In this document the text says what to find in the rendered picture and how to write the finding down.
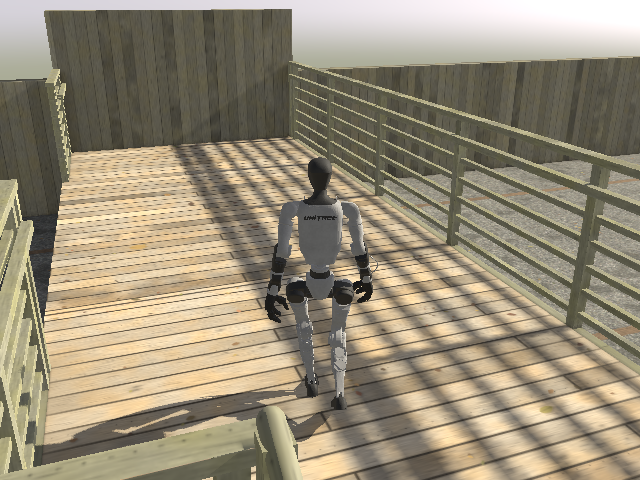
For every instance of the robot right upper arm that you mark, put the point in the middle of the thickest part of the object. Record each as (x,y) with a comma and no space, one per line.
(351,211)

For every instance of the left robot hand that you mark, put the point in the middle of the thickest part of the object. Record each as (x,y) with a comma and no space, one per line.
(269,306)

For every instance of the robot right thigh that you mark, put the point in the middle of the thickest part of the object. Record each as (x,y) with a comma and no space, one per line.
(341,303)

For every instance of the robot right forearm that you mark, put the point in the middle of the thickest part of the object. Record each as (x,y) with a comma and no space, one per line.
(363,265)

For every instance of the right robot hand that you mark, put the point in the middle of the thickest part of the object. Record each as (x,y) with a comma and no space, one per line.
(367,287)

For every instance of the humanoid robot head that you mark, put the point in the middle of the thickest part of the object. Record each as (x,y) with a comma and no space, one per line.
(319,173)

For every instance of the robot left upper arm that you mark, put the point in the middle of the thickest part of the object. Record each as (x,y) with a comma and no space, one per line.
(289,210)

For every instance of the robot left forearm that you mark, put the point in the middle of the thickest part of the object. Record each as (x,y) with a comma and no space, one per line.
(276,274)

